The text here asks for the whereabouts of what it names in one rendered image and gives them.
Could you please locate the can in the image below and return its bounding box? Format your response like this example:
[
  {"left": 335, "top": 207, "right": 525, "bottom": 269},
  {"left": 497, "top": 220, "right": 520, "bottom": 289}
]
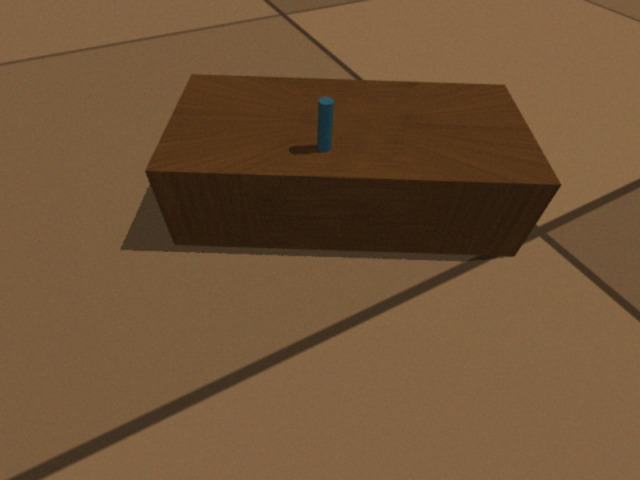
[{"left": 317, "top": 97, "right": 334, "bottom": 152}]

